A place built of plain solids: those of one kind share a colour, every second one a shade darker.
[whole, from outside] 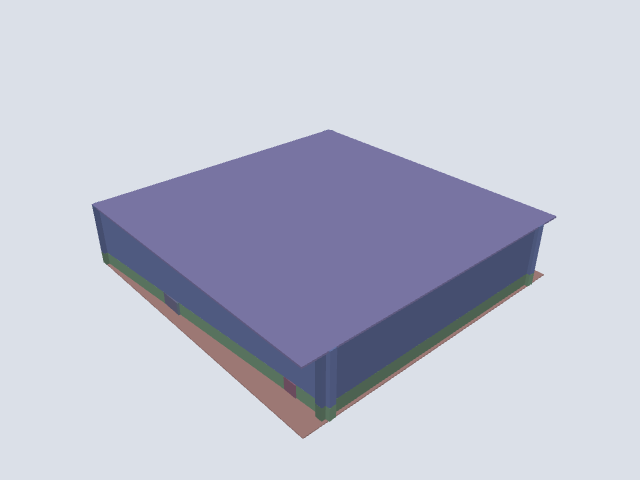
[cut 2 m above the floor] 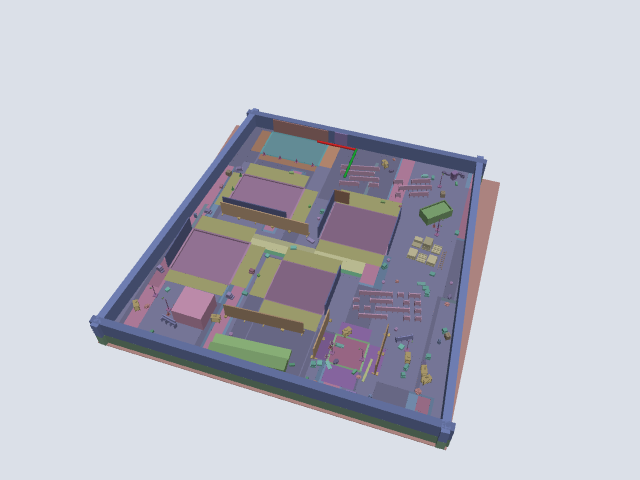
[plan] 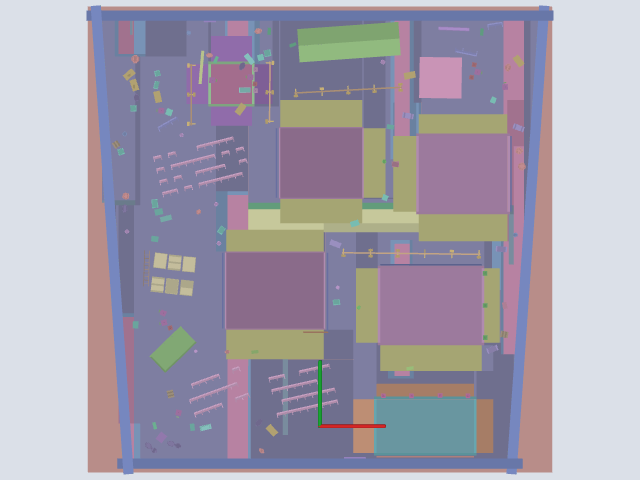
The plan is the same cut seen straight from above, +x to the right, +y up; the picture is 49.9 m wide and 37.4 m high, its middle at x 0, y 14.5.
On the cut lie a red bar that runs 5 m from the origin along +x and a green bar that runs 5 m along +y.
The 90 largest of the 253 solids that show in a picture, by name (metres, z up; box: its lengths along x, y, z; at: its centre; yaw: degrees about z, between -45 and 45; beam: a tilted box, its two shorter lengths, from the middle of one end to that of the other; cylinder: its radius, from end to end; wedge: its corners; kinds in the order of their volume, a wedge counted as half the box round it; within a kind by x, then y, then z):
{
 "floor_ground_1": {"box": [0.99, 2.79, 1.5], "at": [-16.5, 30.2, -0.75]},
 "floor_ground_2": {"box": [2.59, 11.2, 1.5], "at": [-15.7, 23.2, -0.75]},
 "floor_ground_3": {"box": [1.2, 8.4, 1.5], "at": [-15.1, 13.0, -0.75]},
 "floor_ground_4": {"box": [0.5, 17.0, 1.5], "at": [-14.25, 8.7, -0.75]},
 "floor_ground_5": {"box": [0.4, 11.6, 1.5], "at": [-14.2, 23.0, -0.75]},
 "floor_ground_6": {"box": [3.6, 3.7, 1.5], "at": [-12.2, 26.95, -0.75]},
 "floor_ground_7": {"box": [3.2, 2.79, 1.5], "at": [-12.0, 30.2, -0.75]},
 "floor_ground_8": {"box": [5.5, 1.5, 1.5], "at": [-11.25, 24.15, -0.75]},
 "floor_ground_9": {"box": [5.9, 9.8, 1.5], "at": [-11.05, 18.5, -0.75]},
 "floor_ground_10": {"box": [6.6, 6.1, 1.5], "at": [-10.7, 10.55, -0.75]},
 "floor_ground_11": {"box": [6.7, 2.3, 1.5], "at": [-10.65, 6.35, -0.75]},
 "floor_ground_12": {"box": [6.8, 7.72, 1.5], "at": [-10.6, 1.34, -0.75]},
 "floor_ground_13": {"box": [1.7, 3.39, 1.5], "at": [-9.55, 29.9, -0.75]},
 "floor_ground_14": {"box": [2.5, 5.1, 1.5], "at": [-6.85, 20.85, -0.75]},
 "floor_ground_15": {"box": [2.4, 5.7, 1.5], "at": [-4.4, 20.55, -0.75]},
 "floor_ground_16": {"box": [2.1, 1.5, 1.5], "at": [-4.25, 24.15, -0.75]},
 "floor_ground_17": {"box": [1.0, 3.39, 1.5], "at": [-4.2, 29.9, -0.75]},
 "floor_ground_18": {"box": [2.5, 5.9, 1.5], "at": [-4.15, 2.25, -0.75]},
 "floor_ground_19": {"box": [0.5, 6.49, 1.5], "at": [-3.45, 28.35, -0.75]},
 "floor_ground_20": {"box": [8.0, 1.4, 1.5], "at": [-1.4, -1.4, -0.75]},
 "floor_ground_21": {"box": [5.1, 5.9, 1.5], "at": [0.05, 2.25, -0.75]},
 "floor_ground_22": {"box": [6.4, 6.19, 1.5], "at": [0.1, 28.5, -0.75]},
 "floor_ground_23": {"box": [2.3, 2.3, 1.5], "at": [1.45, 6.35, -0.75]},
 "floor_ground_24": {"box": [2.2, 7.6, 1.5], "at": [1.5, 11.3, -0.75]},
 "floor_ground_25": {"box": [1.6, 4.4, 1.5], "at": [3.4, 4.3, -0.75]},
 "floor_ground_26": {"box": [1.7, 2.8, 1.5], "at": [3.65, 13.7, -0.75]},
 "floor_ground_27": {"box": [1.7, 8.39, 1.5], "at": [4.25, 27.4, -0.75]},
 "floor_ground_28": {"box": [20.1, 0.22, 1.5], "at": [4.65, -2.41, -0.75]},
 "floor_ground_29": {"box": [0.4, 10.79, 1.5], "at": [5.3, 26.2, -0.75]},
 "floor_ground_30": {"box": [0.6, 6.39, 1.5], "at": [7.6, 28.4, -0.75]},
 "floor_ground_31": {"box": [7.6, 0.4, 1.5], "at": [8.2, 3.5, -0.75]},
 "floor_ground_32": {"box": [4.7, 0.6, 1.5], "at": [9.65, 4.0, -0.75]},
 "floor_ground_33": {"box": [5.6, 1.9, 1.5], "at": [10.0, 13.45, -0.75]},
 "floor_ground_34": {"box": [6.4, 7.29, 1.5], "at": [11.1, 27.95, -0.75]},
 "floor_ground_35": {"box": [1.3, 2.2, 1.5], "at": [12.85, 3.2, -0.75]},
 "floor_ground_36": {"box": [1.3, 7.7, 1.5], "at": [14.15, 1.75, -0.75]},
 "floor_ground_37": {"box": [0.5, 15.79, 1.5], "at": [16.15, 23.7, -0.75]},
 "floor_ground_38": {"box": [0.59, 8.79, 1.5], "at": [16.7, 27.2, -0.75]},
 "wall_1": {"box": [0.8, 36.59, 6.0], "at": [-16.19, 14.51, 3.0], "yaw": 4.0},
 "wall_2": {"box": [31.6, 0.8, 6.0], "at": [0.0, -2.92, 3.0]},
 "wall_3": {"box": [36.38, 0.8, 6.0], "at": [0.0, 31.99, 3.0]},
 "wall_4": {"box": [0.8, 36.59, 6.0], "at": [16.19, 14.51, 3.0], "yaw": -4.0},
 "ceil_hall_1": {"box": [36.18, 36.31, 0.2], "at": [0.0, 14.54, 5.9]},
 "floor_void_bay_1": {"box": [7.6, 5.9, 1.5], "at": [-3.5, 10.55, -0.75]},
 "floor_void_bay_2": {"box": [6.4, 5.4, 1.5], "at": [0.1, 20.5, -0.75]},
 "floor_void_bay_3": {"box": [7.9, 5.8, 1.34], "at": [8.65, 9.4, -0.83]},
 "floor_void_bay_4": {"box": [6.9, 5.9, 1.3], "at": [11.15, 19.65, -0.85]},
 "floor_apron_bay_1": {"box": [7.6, 2.3, 1.5], "at": [-3.5, 6.35, -0.75]},
 "floor_apron_bay_2": {"box": [7.6, 1.7, 1.5], "at": [-3.5, 14.45, -0.75]},
 "floor_apron_bay_3": {"box": [6.4, 1.9, 1.5], "at": [0.1, 16.75, -0.75]},
 "floor_apron_bay_4": {"box": [6.4, 2.1, 1.5], "at": [0.1, 24.35, -0.75]},
 "floor_apron_bay_5": {"box": [1.7, 5.8, 1.5], "at": [3.65, 9.4, -0.75]},
 "floor_apron_bay_6": {"box": [1.7, 5.4, 1.5], "at": [4.25, 20.5, -0.75]},
 "floor_apron_bay_7": {"box": [1.8, 5.9, 1.5], "at": [6.6, 19.65, -0.75]},
 "floor_apron_bay_8": {"box": [7.9, 2.0, 1.5], "at": [8.65, 5.3, -0.75]},
 "floor_apron_bay_9": {"box": [6.9, 2.1, 1.5], "at": [11.15, 15.45, -0.75]},
 "floor_apron_bay_10": {"box": [6.9, 1.5, 1.5], "at": [11.15, 23.55, -0.75]},
 "floor_apron_bay_11": {"box": [1.2, 5.8, 1.5], "at": [13.4, 9.4, -0.75]},
 "wall_foot_1": {"box": [0.8, 36.59, 1.5], "at": [-16.19, 14.51, -0.75], "yaw": 4.0},
 "wall_foot_2": {"box": [31.6, 0.8, 1.5], "at": [0.0, -2.92, -0.75]},
 "wall_foot_3": {"box": [36.38, 0.8, 1.5], "at": [0.0, 31.99, -0.75]},
 "wall_foot_4": {"box": [0.8, 36.59, 1.5], "at": [16.19, 14.51, -0.75], "yaw": -4.0},
 "floor_base_1": {"box": [36.18, 36.31, 0.1], "at": [0.0, 14.54, -1.55]},
 "floor_aisle_1": {"box": [1.2, 8.3, 1.5], "at": [-15.1, 4.35, -0.75]},
 "floor_aisle_2": {"box": [1.6, 7.02, 1.5], "at": [-6.4, 0.99, -0.75]},
 "floor_aisle_3": {"box": [1.6, 2.7, 1.5], "at": [-6.4, 16.65, -0.75]},
 "floor_aisle_4": {"box": [1.2, 7.29, 1.5], "at": [6.4, 27.95, -0.75]},
 "floor_aisle_5": {"box": [1.6, 5.2, 1.5], "at": [15.1, 8.2, -0.75]},
 "floor_aisle_6": {"box": [1.6, 1.8, 1.5], "at": [15.1, 11.7, -0.75]},
 "floor_aisle_7": {"box": [1.6, 6.19, 1.5], "at": [15.1, 28.5, -0.75]},
 "floor_aisle_8": {"box": [1.1, 3.6, 1.5], "at": [15.35, 23.6, -0.75]},
 "floor_aisle_9": {"box": [0.8, 6.7, 1.5], "at": [15.5, 18.45, -0.75]},
 "floor_void_pit_1": {"box": [7.6, 4.2, 1.5], "at": [8.2, 0.0, -0.75]},
 "floor_apron_patch_1": {"box": [1.7, 3.1, 1.5], "at": [-9.55, 26.65, -0.75]},
 "floor_apron_patch_2": {"box": [3.2, 1.5, 1.5], "at": [-6.9, 24.15, -0.75]},
 "floor_apron_patch_3": {"box": [3.2, 2.0, 1.5], "at": [-6.9, 29.4, -0.75]},
 "floor_apron_patch_4": {"box": [1.4, 3.1, 1.5], "at": [-4.4, 26.65, -0.75]},
 "floor_apron_pit_1": {"box": [1.6, 4.2, 1.5], "at": [3.4, 0.0, -0.75]},
 "floor_apron_pit_2": {"box": [7.6, 1.0, 1.5], "at": [8.2, 2.8, -0.75]},
 "floor_apron_pit_3": {"box": [1.3, 4.2, 1.5], "at": [12.85, 0.0, -0.75]},
 "wall_booth_1": {"box": [3.3, 3.2, 2.7], "at": [9.39, 27.14, 1.35], "yaw": -0.9},
 "floor_aisle_cross_1": {"box": [2.5, 1.1, 1.5], "at": [-4.35, 16.35, -0.75]},
 "floor_aisle_cross_2": {"box": [5.9, 0.5, 1.5], "at": [-2.65, 15.55, -0.75]},
 "floor_aisle_cross_3": {"box": [7.4, 0.7, 1.5], "at": [4.0, 15.45, -0.75]},
 "floor_aisle_cross_4": {"box": [4.4, 0.7, 1.5], "at": [5.5, 16.15, -0.75]},
 "floor_fixed_patch_1": {"box": [3.2, 3.1, 1.5], "at": [-6.9, 26.65, -0.75]},
 "wall_bank_1": {"box": [7.9, 1.3, 0.92], "at": [2.21, 30.56, 0.46], "yaw": 4.1},
 "wall_bank_2": {"box": [7.9, 1.3, 0.46], "at": [2.3, 29.27, 0.23], "yaw": 4.1},
 "floor_under_aisle_1": {"box": [0.8, 4.7, 1.5], "at": [-7.7, 15.95, -0.75]},
 "skip_1": {"box": [3.16, 1.56, 0.93], "at": [-11.46, 5.97, 0.47], "yaw": 44.0}
}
